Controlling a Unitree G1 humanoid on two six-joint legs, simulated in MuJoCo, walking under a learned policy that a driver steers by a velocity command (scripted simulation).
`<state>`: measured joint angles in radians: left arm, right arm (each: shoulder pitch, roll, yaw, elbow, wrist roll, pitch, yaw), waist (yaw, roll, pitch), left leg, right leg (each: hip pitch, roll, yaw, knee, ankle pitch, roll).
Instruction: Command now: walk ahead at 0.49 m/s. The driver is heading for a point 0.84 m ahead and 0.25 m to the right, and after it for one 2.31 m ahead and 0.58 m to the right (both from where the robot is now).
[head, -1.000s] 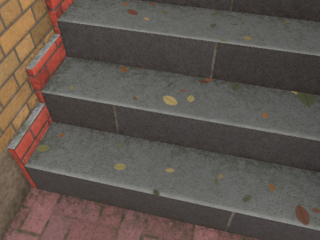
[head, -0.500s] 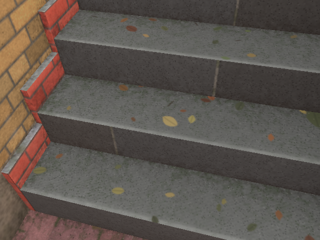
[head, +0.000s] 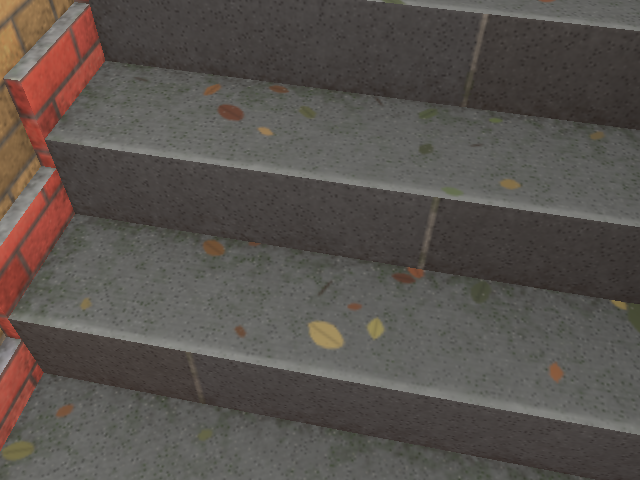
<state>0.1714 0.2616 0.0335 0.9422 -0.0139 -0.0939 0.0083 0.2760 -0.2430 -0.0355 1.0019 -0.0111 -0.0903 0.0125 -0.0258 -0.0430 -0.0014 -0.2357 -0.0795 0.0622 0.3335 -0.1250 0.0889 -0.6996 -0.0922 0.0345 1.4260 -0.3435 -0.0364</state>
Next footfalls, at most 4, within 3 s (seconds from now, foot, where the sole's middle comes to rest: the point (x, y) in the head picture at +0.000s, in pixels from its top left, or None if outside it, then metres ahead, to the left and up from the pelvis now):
0.34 right None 0.36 -0.17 -0.59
0.90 left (309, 315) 0.66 0.02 -0.41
1.32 right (441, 143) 0.89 -0.21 -0.22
1.90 left None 1.09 0.09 -0.03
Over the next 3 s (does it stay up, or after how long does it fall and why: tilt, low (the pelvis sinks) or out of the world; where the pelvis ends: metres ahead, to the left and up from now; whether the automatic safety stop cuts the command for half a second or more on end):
stays up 0.99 0.04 0.58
